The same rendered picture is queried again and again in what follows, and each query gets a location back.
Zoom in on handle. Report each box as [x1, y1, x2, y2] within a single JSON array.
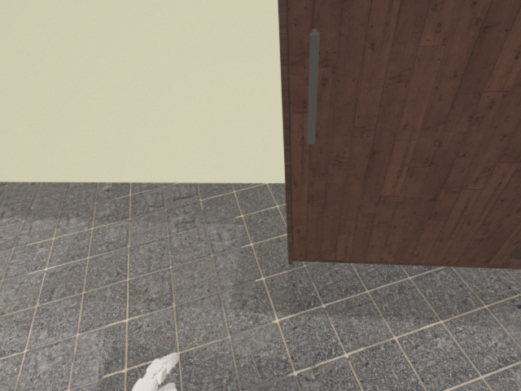
[[308, 29, 320, 144]]

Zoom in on left robot hand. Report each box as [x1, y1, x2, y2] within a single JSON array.
[[132, 353, 179, 391]]

